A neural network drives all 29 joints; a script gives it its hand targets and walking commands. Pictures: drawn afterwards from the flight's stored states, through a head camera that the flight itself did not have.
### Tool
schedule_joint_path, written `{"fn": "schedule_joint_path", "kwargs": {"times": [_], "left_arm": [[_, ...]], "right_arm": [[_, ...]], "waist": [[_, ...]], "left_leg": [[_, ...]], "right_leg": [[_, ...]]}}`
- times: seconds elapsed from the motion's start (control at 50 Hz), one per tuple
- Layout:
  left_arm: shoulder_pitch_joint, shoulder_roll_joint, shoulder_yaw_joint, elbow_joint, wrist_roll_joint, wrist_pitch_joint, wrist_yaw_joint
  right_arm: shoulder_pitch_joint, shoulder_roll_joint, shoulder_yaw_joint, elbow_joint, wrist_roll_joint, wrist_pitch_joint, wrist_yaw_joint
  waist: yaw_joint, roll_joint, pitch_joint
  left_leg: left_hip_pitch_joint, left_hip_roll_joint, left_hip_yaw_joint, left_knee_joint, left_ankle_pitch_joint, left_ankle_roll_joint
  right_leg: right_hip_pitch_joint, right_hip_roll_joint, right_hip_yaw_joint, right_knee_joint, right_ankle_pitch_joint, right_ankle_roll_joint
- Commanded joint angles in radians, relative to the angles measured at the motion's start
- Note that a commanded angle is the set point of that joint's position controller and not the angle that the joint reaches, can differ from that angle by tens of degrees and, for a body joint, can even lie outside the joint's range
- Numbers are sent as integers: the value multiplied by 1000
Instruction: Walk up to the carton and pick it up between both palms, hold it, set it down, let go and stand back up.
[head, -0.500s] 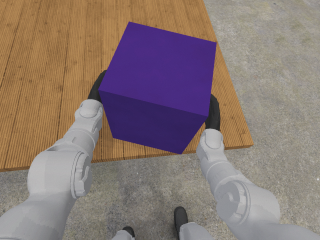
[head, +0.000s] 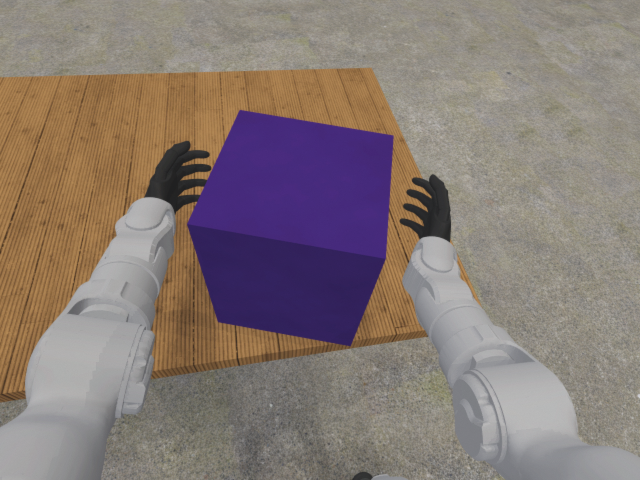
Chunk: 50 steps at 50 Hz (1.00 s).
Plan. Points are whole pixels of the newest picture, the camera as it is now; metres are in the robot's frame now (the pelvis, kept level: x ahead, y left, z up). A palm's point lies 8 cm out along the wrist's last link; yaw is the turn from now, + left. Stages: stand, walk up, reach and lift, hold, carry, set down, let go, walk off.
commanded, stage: set down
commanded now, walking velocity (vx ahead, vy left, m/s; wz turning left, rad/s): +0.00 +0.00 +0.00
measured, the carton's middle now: (298, 236) +0.44 -0.02 +0.01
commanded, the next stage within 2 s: none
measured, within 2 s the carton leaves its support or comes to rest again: neither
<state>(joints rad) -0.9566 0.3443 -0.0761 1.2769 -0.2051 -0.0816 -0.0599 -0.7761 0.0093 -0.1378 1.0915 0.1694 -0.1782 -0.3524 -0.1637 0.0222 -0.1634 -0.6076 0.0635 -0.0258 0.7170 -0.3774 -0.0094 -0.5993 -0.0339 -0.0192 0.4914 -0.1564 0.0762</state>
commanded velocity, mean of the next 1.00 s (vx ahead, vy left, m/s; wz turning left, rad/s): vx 0.00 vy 0.00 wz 0.00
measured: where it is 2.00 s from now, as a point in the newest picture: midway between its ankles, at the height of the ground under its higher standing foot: outside the picture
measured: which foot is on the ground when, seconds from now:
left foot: down 0.00-1.00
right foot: down 0.00-1.00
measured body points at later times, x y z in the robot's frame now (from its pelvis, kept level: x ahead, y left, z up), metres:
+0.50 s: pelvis -0.03 -0.01 +0.00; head +0.01 +0.03 +0.45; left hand +0.44 +0.18 +0.09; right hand +0.36 -0.18 +0.08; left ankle -0.03 +0.11 -0.72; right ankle +0.04 -0.18 -0.72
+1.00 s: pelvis -0.04 -0.01 -0.01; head +0.01 +0.01 +0.44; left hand +0.37 +0.20 +0.02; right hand +0.29 -0.19 +0.02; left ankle -0.03 +0.11 -0.72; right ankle +0.04 -0.18 -0.72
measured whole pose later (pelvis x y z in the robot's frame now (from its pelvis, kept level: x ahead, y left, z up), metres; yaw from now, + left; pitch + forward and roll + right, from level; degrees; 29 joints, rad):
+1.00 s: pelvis -0.04 -0.01 -0.01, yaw +1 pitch +8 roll -2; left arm -0.59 0.44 -0.09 0.92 -0.32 -0.03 -0.13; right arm -0.37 0.06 -0.06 0.60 0.13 -0.04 -0.41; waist -0.12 0.00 -0.05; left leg -0.56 0.05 -0.03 0.76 -0.35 -0.01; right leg -0.57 -0.05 -0.02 0.59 -0.16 0.06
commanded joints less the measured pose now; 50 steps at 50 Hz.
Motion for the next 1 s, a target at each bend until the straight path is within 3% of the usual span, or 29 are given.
{"fn": "schedule_joint_path", "kwargs": {"times": [0.0, 0.02, 0.04, 0.1, 0.16, 0.24, 0.26, 0.28, 0.3, 0.32, 0.34, 0.36, 0.38, 0.4, 0.42, 0.48, 0.5, 0.52, 0.54, 0.6, 0.62, 0.7, 0.74, 0.76, 0.78, 0.8, 0.86, 0.92, 0.98], "left_arm": [[-559, 178, 21, -246, -31, -16, -12], [-542, 185, 22, -204, -34, -7, -17], [-558, 173, -2, -212, -49, -7, -22], [-563, 203, 4, -263, -68, 14, -22], [-597, 213, -13, -290, -88, 24, -30], [-580, 220, -22, -280, -90, 40, -28], [-608, 225, -26, -319, -98, 42, -29], [-598, 229, -27, -267, -97, 45, -29], [-606, 238, -26, -311, -99, 46, -29], [-526, 235, 0, -317, -83, 55, -30], [-550, 237, -8, -264, -83, 55, -35], [-476, 221, 10, -328, -62, 58, -43], [-559, 254, 10, -271, -67, 56, -42], [-460, 215, 12, -298, -52, 63, -43], [-536, 238, 0, -302, -63, 58, -44], [-407, 213, 33, -306, -37, 55, -46], [-491, 229, 22, -362, -53, 46, -47], [-382, 205, 37, -364, -34, 45, -45], [-507, 232, 19, -338, -65, 33, -45], [-404, 221, 21, -394, -65, 21, -43], [-440, 238, 17, -400, -73, 14, -40], [-317, 253, 46, -423, -73, -2, -45], [-382, 292, 53, -459, -92, -17, -37], [-317, 276, 43, -464, -94, -20, -37], [-388, 302, 26, -470, -126, -29, -37], [-285, 297, 38, -498, -126, -31, -38], [-237, 325, 60, -528, -124, -24, -58], [-127, 310, 50, -598, -119, -18, -70], [-75, 322, 58, -618, -120, -7, -85]], "right_arm": [[-500, -117, 42, -268, 18, -7, -7], [-514, -108, 62, -259, 26, 8, -8], [-513, -98, 55, -240, 19, 20, -10], [-514, -119, 49, -305, 31, 44, -17], [-521, -115, 31, -314, 17, 73, -22], [-498, -122, 22, -318, 16, 102, -23], [-508, -124, 4, -346, 10, 108, -25], [-517, -115, 21, -336, 19, 116, -25], [-512, -126, 5, -365, 11, 119, -27], [-438, -115, 17, -379, 17, 114, -29], [-469, -104, 19, -359, 12, 125, -31], [-377, -95, 38, -396, 13, 116, -31], [-479, -96, 16, -375, -1, 128, -32], [-371, -70, 58, -386, 19, 120, -31], [-434, -85, 17, -391, -6, 129, -30], [-305, -45, 53, -405, -14, 107, -31], [-365, -52, 36, -460, -21, 108, -32], [-267, -38, 52, -462, -20, 96, -28], [-376, -39, 25, -454, -41, 112, -27], [-258, -4, 36, -554, -54, 101, -30], [-286, -29, 3, -551, -72, 103, -31], [-172, -6, 23, -609, -82, 101, -32], [-222, -8, 22, -661, -88, 97, -36], [-154, 7, 34, -669, -83, 98, -34], [-232, -12, 9, -698, -92, 108, -35], [-129, 9, 40, -724, -78, 107, -37], [-82, 9, 67, -735, -74, 104, -48], [56, 17, 107, -719, -49, 79, -57], [90, 28, 133, -724, -42, 60, -66]], "waist": [[-4, 161, -704], [13, 147, -661], [-12, 151, -641], [-11, 160, -660], [-35, 156, -653], [-30, 182, -637], [-49, 187, -659], [-33, 189, -623], [-50, 189, -652], [-15, 188, -647], [-32, 180, -604], [-16, 180, -617], [-19, 185, -580], [-4, 186, -536], [-26, 191, -564], [-1, 181, -494], [-12, 198, -539], [-1, 192, -510], [-24, 186, -518], [-4, 175, -522], [-23, 186, -550], [10, 154, -547], [32, 174, -587], [20, 163, -573], [12, 157, -607], [34, 153, -589], [49, 145, -568], [43, 167, -513], [55, 143, -453]], "left_leg": [[345, -105, 85, -63, 712, -98], [307, -106, 88, -72, 673, -88], [305, -104, 82, -83, 644, -87], [340, -101, 74, -95, 655, -86], [351, -101, 73, -101, 646, -86], [361, -95, 62, -120, 601, -85], [365, -96, 62, -120, 603, -85], [328, -96, 61, -121, 576, -82], [344, -98, 61, -131, 564, -82], [356, -96, 63, -137, 576, -79], [310, -98, 68, -133, 531, -71], [336, -98, 70, -148, 534, -70], [272, -98, 69, -149, 474, -66], [279, -94, 65, -163, 464, -62], [270, -93, 60, -162, 437, -62], [250, -87, 59, -176, 377, -52], [229, -89, 60, -171, 345, -51], [240, -87, 52, -181, 336, -47], [188, -89, 50, -175, 262, -38], [162, -86, 37, -190, 180, -13], [161, -85, 34, -187, 159, -18], [146, -81, 26, -182, 132, -1], [112, -84, 38, -170, 120, -1], [110, -88, 31, -172, 115, 5], [95, -89, 37, -161, 96, 7], [109, -88, 30, -165, 106, 14], [113, -85, 42, -146, 152, 14], [175, -80, 37, -148, 204, -1], [181, -76, 33, -150, 213, 2]], "right_leg": [[418, 101, -84, 52, 553, -87], [422, 99, -76, 51, 522, -84], [414, 95, -83, 48, 504, -86], [416, 103, -84, 41, 498, -88], [404, 103, -86, 32, 487, -87], [388, 102, -82, 17, 433, -93], [389, 100, -81, 17, 436, -93], [377, 97, -79, 21, 421, -95], [400, 97, -82, 16, 428, -93], [429, 99, -73, 14, 451, -94], [412, 92, -68, 15, 426, -93], [469, 94, -69, 13, 450, -94], [419, 86, -65, 18, 390, -91], [446, 93, -68, 17, 402, -94], [408, 87, -71, 16, 362, -92], [428, 83, -60, 12, 330, -92], [409, 80, -60, 18, 299, -93], [439, 86, -60, 23, 307, -90], [381, 77, -61, 32, 233, -87], [419, 80, -49, 46, 191, -86], [394, 73, -54, 51, 167, -84], [446, 68, -47, 79, 160, -81], [411, 64, -41, 89, 134, -79], [438, 70, -39, 98, 141, -77], [415, 62, -37, 104, 114, -78], [454, 66, -34, 110, 131, -75], [449, 57, -29, 105, 163, -79], [454, 58, -25, 92, 201, -84], [446, 56, -24, 73, 191, -84]]}}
